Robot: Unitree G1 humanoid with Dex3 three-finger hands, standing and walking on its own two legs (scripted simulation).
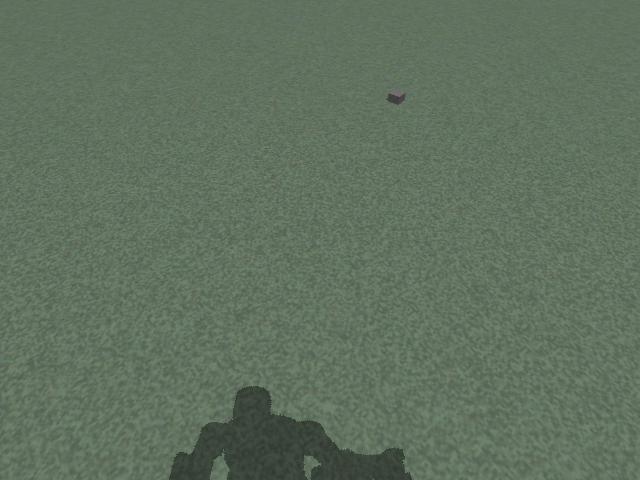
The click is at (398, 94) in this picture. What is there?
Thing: small box
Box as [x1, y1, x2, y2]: [388, 89, 405, 104]
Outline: 394,89 388,94 388,100 398,104 404,99 405,92
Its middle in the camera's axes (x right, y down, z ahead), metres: +0.47 -0.88 +2.43
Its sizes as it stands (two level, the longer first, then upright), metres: 0.076 0.073 0.051
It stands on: the floor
